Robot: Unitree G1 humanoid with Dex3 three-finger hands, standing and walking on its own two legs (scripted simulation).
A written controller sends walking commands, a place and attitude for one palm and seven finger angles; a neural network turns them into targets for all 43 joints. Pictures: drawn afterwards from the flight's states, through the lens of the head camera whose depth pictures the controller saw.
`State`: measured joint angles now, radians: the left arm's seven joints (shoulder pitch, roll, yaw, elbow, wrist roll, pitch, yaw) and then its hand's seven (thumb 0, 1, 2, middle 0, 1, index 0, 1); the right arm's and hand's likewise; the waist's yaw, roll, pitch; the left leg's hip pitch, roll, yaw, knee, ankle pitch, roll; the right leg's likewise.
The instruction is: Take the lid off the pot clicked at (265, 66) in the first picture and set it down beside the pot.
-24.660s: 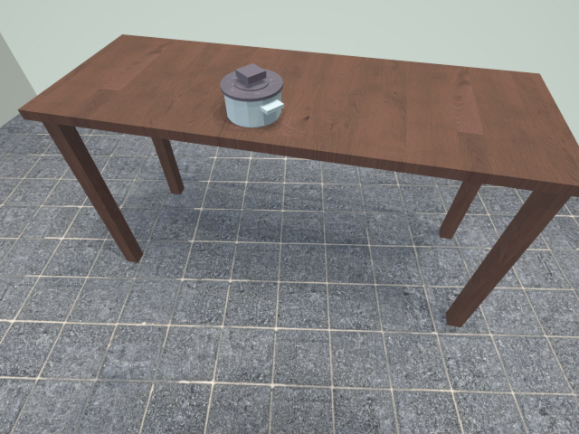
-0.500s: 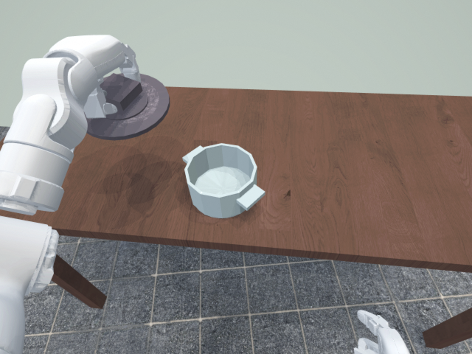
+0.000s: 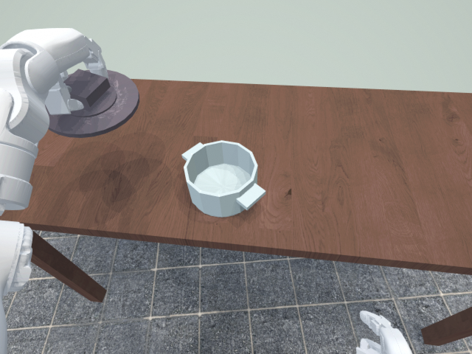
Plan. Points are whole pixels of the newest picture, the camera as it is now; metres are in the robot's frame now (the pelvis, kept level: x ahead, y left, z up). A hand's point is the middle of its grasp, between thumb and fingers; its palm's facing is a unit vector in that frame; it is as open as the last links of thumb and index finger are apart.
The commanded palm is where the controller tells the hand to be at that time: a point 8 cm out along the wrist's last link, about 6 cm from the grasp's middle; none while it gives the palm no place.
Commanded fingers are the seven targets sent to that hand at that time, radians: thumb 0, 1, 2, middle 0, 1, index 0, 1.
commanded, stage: move the lid sideways beside the pot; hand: left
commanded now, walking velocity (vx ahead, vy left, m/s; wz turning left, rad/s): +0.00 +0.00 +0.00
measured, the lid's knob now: (84, 87) +0.46 +0.26 +0.22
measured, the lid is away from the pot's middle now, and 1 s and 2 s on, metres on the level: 0.21 0.24 0.23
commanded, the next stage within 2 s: lower the lid onto the table in 0.26 s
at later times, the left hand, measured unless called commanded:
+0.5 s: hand (53, 95) +0.43 +0.29 +0.23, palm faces -0.23 -0.01 -0.97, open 8.8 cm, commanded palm +0.42 +0.28 +0.30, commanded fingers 0.00 0.38 1.27 -0.95 -0.89 -0.85 -0.79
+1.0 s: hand (60, 117) +0.43 +0.29 +0.19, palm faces -0.29 -0.03 -0.96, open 8.8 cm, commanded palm +0.42 +0.29 +0.26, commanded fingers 0.00 0.38 1.27 -0.95 -0.89 -0.85 -0.79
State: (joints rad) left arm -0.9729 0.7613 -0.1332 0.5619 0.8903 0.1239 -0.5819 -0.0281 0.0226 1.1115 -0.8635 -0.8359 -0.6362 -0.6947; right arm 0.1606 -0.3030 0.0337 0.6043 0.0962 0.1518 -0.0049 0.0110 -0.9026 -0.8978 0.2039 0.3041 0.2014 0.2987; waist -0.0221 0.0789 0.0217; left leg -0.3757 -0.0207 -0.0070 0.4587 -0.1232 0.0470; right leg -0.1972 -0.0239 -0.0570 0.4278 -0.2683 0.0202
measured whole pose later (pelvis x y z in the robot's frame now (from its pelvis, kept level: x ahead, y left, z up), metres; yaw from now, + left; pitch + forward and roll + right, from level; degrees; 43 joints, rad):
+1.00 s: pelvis +0.00 +0.01 +0.00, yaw +0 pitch +3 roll -2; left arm -0.89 0.78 -0.08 0.62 0.88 0.05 -0.56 -0.02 0.03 1.11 -0.86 -0.84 -0.63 -0.69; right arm 0.20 -0.31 0.02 0.62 0.09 0.17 -0.01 0.01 -0.90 -0.90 0.20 0.30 0.20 0.30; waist -0.04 0.06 0.03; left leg -0.40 -0.02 0.00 0.47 -0.13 0.06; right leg -0.21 -0.03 -0.05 0.41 -0.26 0.03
